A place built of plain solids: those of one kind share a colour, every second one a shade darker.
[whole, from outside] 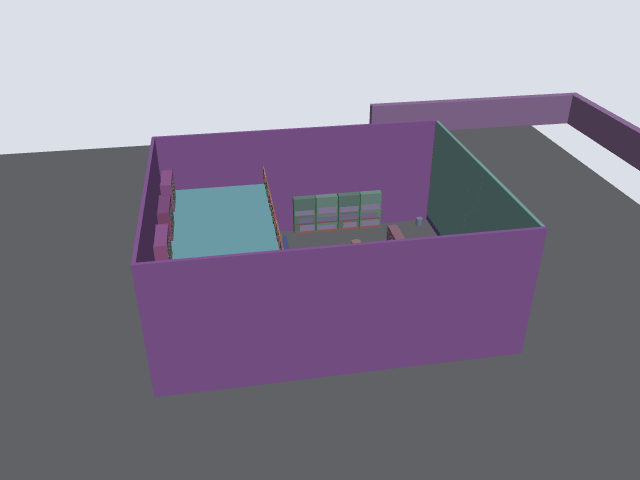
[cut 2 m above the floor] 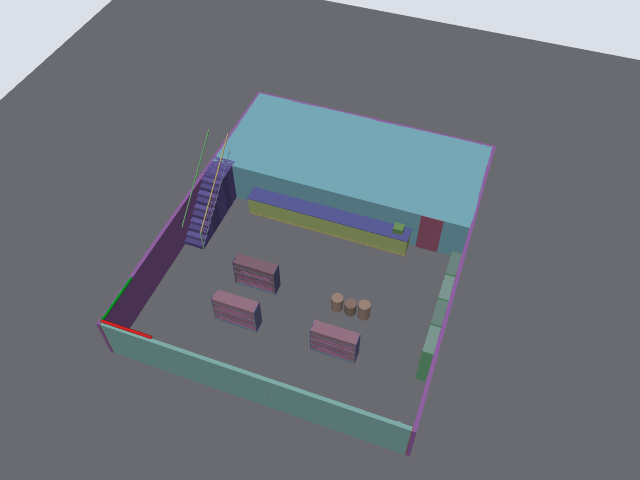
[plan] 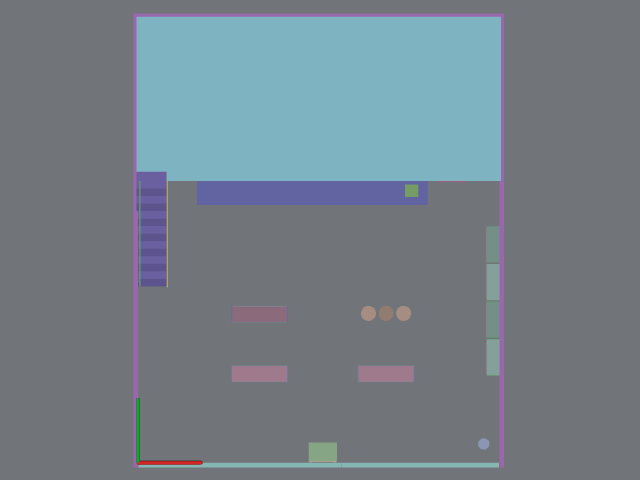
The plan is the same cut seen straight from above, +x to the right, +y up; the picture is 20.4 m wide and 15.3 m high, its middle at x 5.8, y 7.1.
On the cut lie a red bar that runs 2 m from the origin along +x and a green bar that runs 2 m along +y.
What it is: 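A hardware shop at street level behind a glazed front, one room two levels high, with a raised rear level reached by one straight flight, fitted out in the 1990s to 2020s; 11.5 x 14.2 m, 5.76 m high throughout; its front glazed onto the street; the raised level 2.91 m over the floor, over the rear 5.2 m, open to the hall behind a guard 1.0 m high along its edge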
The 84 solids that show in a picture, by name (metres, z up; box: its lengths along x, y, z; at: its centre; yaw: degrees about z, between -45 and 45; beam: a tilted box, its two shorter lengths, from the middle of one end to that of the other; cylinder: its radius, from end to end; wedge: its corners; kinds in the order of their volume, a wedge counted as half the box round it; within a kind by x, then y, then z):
{
 "upper_1": {"box": [11.62, 5.24, 2.96], "at": [5.76, 11.6, 1.43]},
 "street_hedge_1": {"box": [39.8, 0.6, 2.25], "at": [5.76, -16.3, 1.07]},
 "street_hedge_2": {"box": [0.6, 15.85, 2.25], "at": [25.36, -8.07, 1.07]},
 "wall_1": {"box": [0.15, 14.47, 5.81], "at": [-0.07, 7.08, 2.85]},
 "wall_2": {"box": [11.82, 0.15, 5.81], "at": [5.76, 14.24, 2.85]},
 "wall_3": {"box": [0.15, 14.47, 5.81], "at": [11.6, 7.08, 2.85]},
 "window_wall_1": {"box": [5.29, 0.15, 5.81], "at": [2.65, -0.07, 2.85]},
 "window_wall_2": {"box": [1.2, 0.15, 5.81], "at": [5.89, -0.07, 2.85]},
 "window_wall_3": {"box": [5.03, 0.15, 5.81], "at": [9.01, -0.07, 2.85]},
 "stair_step_1": {"box": [0.96, 0.48, 0.24], "at": [0.43, 5.86, 0.07]},
 "stair_step_2": {"box": [0.96, 0.48, 0.44], "at": [0.43, 6.1, 0.17]},
 "stair_step_3": {"box": [0.96, 0.48, 0.63], "at": [0.43, 6.34, 0.27]},
 "stair_step_4": {"box": [0.96, 0.48, 0.83], "at": [0.43, 6.58, 0.36]},
 "stair_step_5": {"box": [0.96, 0.48, 1.02], "at": [0.43, 6.82, 0.46]},
 "stair_step_6": {"box": [0.96, 0.48, 1.21], "at": [0.43, 7.06, 0.56]},
 "stair_step_7": {"box": [0.96, 0.48, 1.41], "at": [0.43, 7.3, 0.65]},
 "stair_step_8": {"box": [0.96, 0.48, 1.6], "at": [0.43, 7.54, 0.75]},
 "stair_step_9": {"box": [0.96, 0.48, 1.8], "at": [0.43, 7.78, 0.85]},
 "stair_step_10": {"box": [0.96, 0.48, 1.99], "at": [0.43, 8.02, 0.94]},
 "stair_step_11": {"box": [0.96, 0.48, 2.18], "at": [0.43, 8.26, 1.04]},
 "stair_step_12": {"box": [0.96, 0.48, 2.38], "at": [0.43, 8.5, 1.14]},
 "stair_step_13": {"box": [0.96, 0.48, 2.57], "at": [0.43, 8.74, 1.24]},
 "stair_step_14": {"box": [0.96, 0.54, 2.77], "at": [0.43, 9.01, 1.33]},
 "counter_1": {"box": [7.32, 0.7, 1.05], "at": [5.56, 8.62, 0.47]},
 "shelves_body_1": {"box": [0.4, 1.16, 2.1], "at": [11.32, 3.36, 1.0]},
 "shelves_body_2": {"box": [0.4, 1.16, 2.1], "at": [11.32, 4.56, 1.0]},
 "shelves_body_3": {"box": [0.4, 1.16, 2.1], "at": [11.32, 5.76, 1.0]},
 "shelves_body_4": {"box": [0.4, 1.16, 2.1], "at": [11.32, 6.96, 1.0]},
 "gondola_1": {"box": [1.8, 0.5, 1.43], "at": [3.88, 2.83, 0.67]},
 "gondola_2": {"box": [1.8, 0.5, 1.43], "at": [3.88, 4.73, 0.67]},
 "gondola_3": {"box": [1.8, 0.5, 1.43], "at": [7.91, 2.83, 0.67]},
 "upper_gondola_1": {"box": [1.8, 0.5, 1.43], "at": [4.4, 13.74, 3.58]},
 "upper_gondola_2": {"box": [1.8, 0.5, 1.43], "at": [7.2, 13.74, 3.58]},
 "upper_gondola_3": {"box": [1.8, 0.5, 1.43], "at": [10.0, 13.74, 3.58]},
 "shelves_goods_1": {"box": [0.41, 0.98, 0.3], "at": [11.32, 3.35, 0.28]},
 "shelves_goods_2": {"box": [0.41, 1.04, 0.33], "at": [11.32, 3.37, 1.25]},
 "shelves_goods_3": {"box": [0.41, 0.92, 0.33], "at": [11.32, 3.42, 0.78]},
 "shelves_goods_4": {"box": [0.41, 0.76, 0.31], "at": [11.32, 4.49, 0.28]},
 "shelves_goods_5": {"box": [0.41, 1.02, 0.31], "at": [11.32, 4.55, 1.24]},
 "shelves_goods_6": {"box": [0.41, 1.04, 0.34], "at": [11.32, 4.56, 0.78]},
 "shelves_goods_7": {"box": [0.41, 0.99, 0.36], "at": [11.32, 5.73, 1.27]},
 "shelves_goods_8": {"box": [0.41, 1.05, 0.3], "at": [11.32, 5.76, 0.76]},
 "shelves_goods_9": {"box": [0.41, 0.99, 0.25], "at": [11.32, 5.79, 0.25]},
 "shelves_goods_10": {"box": [0.41, 0.79, 0.35], "at": [11.32, 6.84, 0.3]},
 "shelves_goods_11": {"box": [0.41, 0.82, 0.31], "at": [11.32, 6.9, 0.76]},
 "shelves_goods_12": {"box": [0.41, 1.02, 0.27], "at": [11.32, 6.96, 1.22]},
 "bin_1": {"cylinder": 0.24, "from": [7.34, 4.76, 0.0], "to": [7.34, 4.76, 0.69]},
 "bin_2": {"cylinder": 0.24, "from": [7.91, 4.76, 0.0], "to": [7.91, 4.76, 0.57]},
 "bin_3": {"cylinder": 0.24, "from": [8.46, 4.76, 0.0], "to": [8.46, 4.76, 0.78]},
 "shelves_shelf_1": {"box": [0.41, 1.1, 0.18], "at": [11.31, 3.36, 0.04]},
 "shelves_shelf_2": {"box": [0.41, 1.1, 0.18], "at": [11.31, 4.56, 0.04]},
 "shelves_shelf_3": {"box": [0.41, 1.1, 0.18], "at": [11.31, 5.76, 0.04]},
 "shelves_shelf_4": {"box": [0.41, 1.1, 0.18], "at": [11.31, 6.96, 0.04]},
 "counter_top_1": {"box": [7.36, 0.78, 0.04], "at": [5.56, 8.6, 1.02]},
 "stair_guard_rail_1": {"wedge": [[0.91, 5.62, 1.09], [0.91, 5.62, 1.15], [0.91, 8.98, 3.81], [0.91, 8.98, 3.87], [0.96, 5.62, 1.09], [0.96, 5.62, 1.15], [0.96, 8.98, 3.81], [0.96, 8.98, 3.87]]},
 "stair_wall_rail_1": {"wedge": [[0.04, 5.62, 1.1], [0.04, 5.62, 1.15], [0.04, 8.98, 3.81], [0.04, 8.98, 3.87], [0.07, 5.62, 1.1], [0.07, 5.62, 1.15], [0.07, 8.98, 3.81], [0.07, 8.98, 3.87]]},
 "stair_guard_low_1": {"wedge": [[0.92, 5.62, 0.26], [0.92, 5.62, 0.29], [0.92, 8.98, 2.97], [0.92, 8.98, 3.01], [0.95, 5.62, 0.26], [0.95, 5.62, 0.29], [0.95, 8.98, 2.97], [0.95, 8.98, 3.01]]},
 "stallriser_1": {"box": [5.03, 0.05, 0.35], "at": [9.01, -0.02, 0.12]},
 "shelves_cheek_1": {"box": [0.41, 0.032, 2.1], "at": [11.31, 2.79, 1.0]},
 "shelves_cheek_2": {"box": [0.41, 0.032, 2.1], "at": [11.31, 3.92, 1.0]},
 "shelves_cheek_3": {"box": [0.41, 0.032, 2.1], "at": [11.31, 7.53, 1.0]},
 "end_1": {"box": [0.026, 0.53, 1.45], "at": [4.76, 2.83, 0.68]},
 "end_2": {"box": [0.026, 0.53, 1.45], "at": [4.76, 4.73, 0.68]},
 "end_3": {"box": [0.026, 0.53, 1.45], "at": [8.79, 2.83, 0.68]},
 "service_door_1": {"box": [0.95, 0.03, 2.1], "at": [9.99, 8.96, 1.0]},
 "till_1": {"box": [0.42, 0.4, 0.28], "at": [8.72, 8.67, 1.18]},
 "upper_end_1": {"box": [0.026, 0.53, 1.45], "at": [3.51, 13.74, 3.58]},
 "upper_end_2": {"box": [0.026, 0.53, 1.45], "at": [6.31, 13.74, 3.58]},
 "plant_pot_1": {"cylinder": 0.18, "from": [11.02, 0.6, 0.0], "to": [11.02, 0.6, 0.38]},
 "door_mat_1": {"box": [0.9, 0.6, 0.07], "at": [5.89, 0.35, -0.02]},
 "goods_1": {"box": [1.46, 0.008, 0.17], "at": [3.86, 4.48, 0.53]},
 "goods_2": {"box": [1.57, 0.008, 0.23], "at": [3.88, 4.48, 0.23]},
 "goods_3": {"box": [1.51, 0.008, 0.17], "at": [3.89, 2.58, 0.54]},
 "goods_4": {"box": [1.29, 0.008, 0.24], "at": [3.91, 2.58, 0.93]},
 "goods_5": {"box": [1.51, 0.008, 0.19], "at": [3.92, 2.58, 0.22]},
 "goods_6": {"box": [1.28, 0.008, 0.19], "at": [3.92, 4.48, 0.9]},
 "goods_7": {"box": [1.35, 0.008, 0.16], "at": [7.88, 2.58, 0.53]},
 "goods_8": {"box": [1.32, 0.008, 0.22], "at": [7.89, 2.58, 0.23]},
 "goods_9": {"box": [1.48, 0.008, 0.2], "at": [7.94, 2.58, 0.91]},
 "shelf_1": {"box": [1.74, 0.016, 0.17], "at": [3.88, 2.58, 0.04]},
 "shelf_2": {"box": [1.74, 0.016, 0.17], "at": [3.88, 4.48, 0.04]},
 "shelf_3": {"box": [1.74, 0.016, 0.03], "at": [3.88, 4.48, 1.14]},
 "shelf_4": {"box": [1.74, 0.016, 0.17], "at": [7.91, 2.58, 0.04]},
 "counter_kick_1": {"box": [7.32, 0.012, 0.15], "at": [5.56, 8.26, 0.03]}
}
